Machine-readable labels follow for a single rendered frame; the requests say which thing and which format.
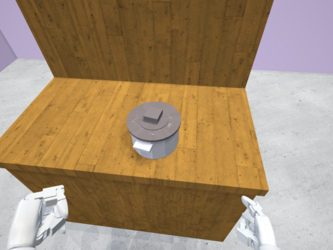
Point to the robot right hand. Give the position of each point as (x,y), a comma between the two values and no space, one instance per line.
(260,230)

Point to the table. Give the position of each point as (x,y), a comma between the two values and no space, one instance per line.
(109,56)

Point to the knob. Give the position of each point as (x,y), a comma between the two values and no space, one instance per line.
(153,114)

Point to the lid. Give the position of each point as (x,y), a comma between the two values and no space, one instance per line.
(148,131)

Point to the robot left hand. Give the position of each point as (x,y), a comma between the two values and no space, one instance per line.
(30,214)

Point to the pot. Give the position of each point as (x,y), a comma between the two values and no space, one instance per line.
(156,150)

